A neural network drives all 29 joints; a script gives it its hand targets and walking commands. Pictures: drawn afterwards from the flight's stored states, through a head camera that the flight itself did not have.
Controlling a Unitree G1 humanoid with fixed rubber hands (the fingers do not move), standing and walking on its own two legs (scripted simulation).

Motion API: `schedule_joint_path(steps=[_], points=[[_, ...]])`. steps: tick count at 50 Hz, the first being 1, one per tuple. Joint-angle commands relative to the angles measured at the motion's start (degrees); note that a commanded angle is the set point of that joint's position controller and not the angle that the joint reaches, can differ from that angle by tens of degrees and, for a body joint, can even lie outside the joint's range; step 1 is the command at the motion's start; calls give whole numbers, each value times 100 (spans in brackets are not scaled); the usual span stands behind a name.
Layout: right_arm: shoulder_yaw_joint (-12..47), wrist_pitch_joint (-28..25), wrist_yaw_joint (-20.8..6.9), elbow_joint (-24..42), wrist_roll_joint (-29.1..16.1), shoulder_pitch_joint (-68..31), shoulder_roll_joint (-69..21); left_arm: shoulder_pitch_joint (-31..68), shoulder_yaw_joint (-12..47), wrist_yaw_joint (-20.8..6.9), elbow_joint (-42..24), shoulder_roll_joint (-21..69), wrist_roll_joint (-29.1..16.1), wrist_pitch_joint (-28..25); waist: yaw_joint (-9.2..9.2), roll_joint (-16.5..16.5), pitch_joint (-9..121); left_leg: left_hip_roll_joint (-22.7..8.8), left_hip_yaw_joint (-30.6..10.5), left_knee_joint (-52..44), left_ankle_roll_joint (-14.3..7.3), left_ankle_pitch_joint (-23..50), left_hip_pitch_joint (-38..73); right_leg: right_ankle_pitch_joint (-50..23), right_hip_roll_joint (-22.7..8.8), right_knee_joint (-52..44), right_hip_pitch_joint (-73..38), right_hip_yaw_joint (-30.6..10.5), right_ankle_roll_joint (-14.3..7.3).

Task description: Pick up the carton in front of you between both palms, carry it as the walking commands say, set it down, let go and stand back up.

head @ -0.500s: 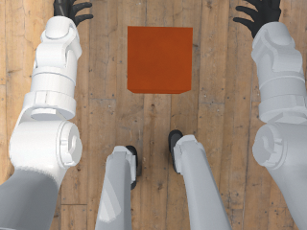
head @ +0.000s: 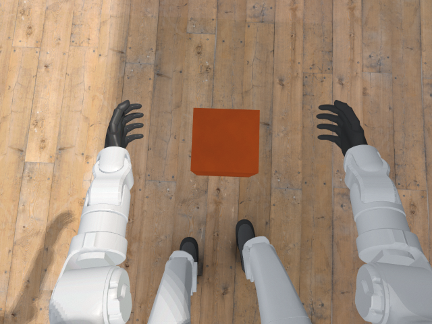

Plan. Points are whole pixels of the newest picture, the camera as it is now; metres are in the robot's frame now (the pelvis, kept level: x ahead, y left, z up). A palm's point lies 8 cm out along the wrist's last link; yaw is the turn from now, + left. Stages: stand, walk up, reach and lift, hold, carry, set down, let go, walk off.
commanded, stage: let go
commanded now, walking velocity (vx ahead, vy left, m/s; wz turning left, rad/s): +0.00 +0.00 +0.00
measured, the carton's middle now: (224, 146) +0.48 -0.05 -0.57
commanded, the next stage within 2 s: stand in 1.06 s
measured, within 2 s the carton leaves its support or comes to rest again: neither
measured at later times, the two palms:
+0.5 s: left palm (46, 251) +0.27 +0.23 -0.01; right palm (392, 255) +0.22 -0.23 +0.00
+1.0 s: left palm (19, 288) +0.23 +0.25 +0.01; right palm (391, 263) +0.22 -0.22 +0.01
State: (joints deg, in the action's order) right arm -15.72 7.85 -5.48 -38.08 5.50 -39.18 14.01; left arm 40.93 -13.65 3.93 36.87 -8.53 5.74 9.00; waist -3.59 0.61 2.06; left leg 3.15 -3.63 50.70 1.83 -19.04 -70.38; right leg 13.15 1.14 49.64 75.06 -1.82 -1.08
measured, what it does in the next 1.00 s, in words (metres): rises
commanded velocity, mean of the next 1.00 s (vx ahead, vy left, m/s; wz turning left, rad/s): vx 0.00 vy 0.00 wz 0.00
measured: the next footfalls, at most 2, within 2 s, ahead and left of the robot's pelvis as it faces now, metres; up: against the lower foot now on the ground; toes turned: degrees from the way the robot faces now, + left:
none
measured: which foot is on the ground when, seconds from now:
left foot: down 0.00-1.00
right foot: down 0.00-1.00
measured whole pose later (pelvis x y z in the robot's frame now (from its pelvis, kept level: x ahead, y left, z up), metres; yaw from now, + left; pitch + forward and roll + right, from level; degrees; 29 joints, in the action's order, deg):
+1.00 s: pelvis +0.07 +0.02 +0.08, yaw -2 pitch -4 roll -1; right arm -2.4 9.4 -3.3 -22.9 1.1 12.8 12.5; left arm -12.5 -1.9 -3.1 25.1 -11.7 0.4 6.5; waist 0.1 1.3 -5.4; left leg 1.3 -3.1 26.1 -1.0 -19.0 -3.0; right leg 13.6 1.6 25.2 7.5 -2.5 0.4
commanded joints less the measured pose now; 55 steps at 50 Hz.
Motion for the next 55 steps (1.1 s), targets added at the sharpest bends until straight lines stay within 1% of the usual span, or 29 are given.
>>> schedule_joint_path(steps=[1, 5, 10, 16, 22, 26, 29, 34, 37, 41, 48, 49, 50, 53, 54, 55], points=[[111, -238, -38, 792, -145, -14, 529, 263, 20, -83, -872, -531, -23, -281, -85, -140, 4806, 200, 477, -711, 68, 1221, 1112, -2947, -7, -152, -5455, -74, 139], [311, -420, -25, 805, -293, 981, 348, -764, 102, -220, -722, -508, -71, -469, 2, -188, 4254, 152, 428, -1037, 38, 1108, 1390, -2984, -63, -480, -5869, -178, 169], [549, -665, 47, 989, -424, 2150, 290, -1930, 256, -338, -627, -529, -170, -718, 62, -285, 3641, 89, 352, -1422, -7, 1084, 2026, -2953, -111, -868, -6319, -236, 196], [829, -847, 122, 1367, -530, 3438, 259, -3071, 488, -454, -907, -607, -315, -940, 91, -225, 2655, 3, 293, -1934, -62, 1084, 3336, -2347, -64, -1478, -6537, -136, 223], [1088, -900, 163, 1660, -635, 4516, 242, -4129, 736, -523, -1210, -669, -447, -1027, 151, 2, 1528, -82, 198, -2545, -106, 1269, 4710, -1728, 58, -2130, -6775, 39, 234], [1176, -811, 153, 1826, -654, 4800, 304, -4655, 853, -572, -1380, -689, -471, -946, 264, 193, 774, -158, 142, -2890, -97, 1309, 5151, -1407, 126, -2418, -7067, 109, 210], [1195, -668, 141, 1892, -630, 4967, 367, -4941, 918, -626, -1513, -729, -501, -821, 319, 256, 294, -227, 130, -3101, -97, 1233, 5261, -1278, 174, -2518, -7374, 159, 209], [1153, -392, 124, 1917, -549, 5021, 443, -5053, 1029, -716, -1692, -748, -563, -572, 345, 191, -323, -301, 114, -3292, -127, 987, 5269, -1078, 253, -2546, -7708, 238, 220], [1126, -251, 128, 1918, -503, 5051, 449, -5046, 1063, -753, -1765, -771, -577, -439, 324, 90, -483, -291, 126, -3272, -134, 1045, 5360, -1098, 271, -2541, -7787, 236, 218], [1105, -127, 142, 1904, -477, 5097, 427, -5044, 1055, -773, -1805, -813, -555, -310, 302, 29, -496, -244, 152, -3157, -122, 1326, 5561, -1252, 261, -2535, -7798, 193, 205], [1131, -80, 149, 1957, -493, 5077, 395, -5171, 995, -756, -1782, -847, -485, -243, 371, 131, -299, -199, 154, -3019, -102, 1870, 5801, -1620, 214, -2506, -7859, 97, 195], [1064, 217, 310, 2241, -360, 4890, 618, -5442, 999, -637, -1407, -810, -583, -404, 316, -29, 24, -221, 91, -2832, -64, 2391, 6125, -1529, 362, -2295, -7638, 161, 205], [1128, 272, 366, 2181, -391, 5073, 553, -5385, 989, -581, -1571, -859, -546, -448, 369, 128, 7, -203, 106, -2725, -26, 2560, 6122, -1500, 338, -2277, -7555, 152, 215], [1256, 337, 430, 2178, -449, 5061, 456, -5251, 1074, -542, -1603, -866, -621, -466, 353, 129, -92, -189, 127, -2714, -61, 2385, 6013, -1440, 332, -2291, -7353, 113, 215], [1031, -49, 624, 1393, -374, 4816, 1081, -5153, 823, -376, -768, -1613, -351, -565, 403, 265, -378, -424, 23, -2538, -10, 1312, 5510, -987, -268, -2310, -6631, -47, 261], [1037, -240, 671, 1340, -333, 4933, 1068, -5241, 845, -312, -740, -1667, -308, -626, 384, 197, -310, -448, -61, -2580, -42, 866, 5673, -678, -321, -2385, -6438, -168, 201]])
